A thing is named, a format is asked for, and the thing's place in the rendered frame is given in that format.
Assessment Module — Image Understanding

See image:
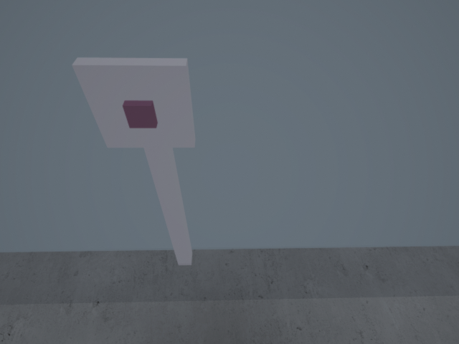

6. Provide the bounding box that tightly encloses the panel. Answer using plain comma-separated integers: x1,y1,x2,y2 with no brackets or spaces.
72,57,196,265

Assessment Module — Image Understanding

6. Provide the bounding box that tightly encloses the button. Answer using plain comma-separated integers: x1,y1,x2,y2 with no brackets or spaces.
123,100,158,128

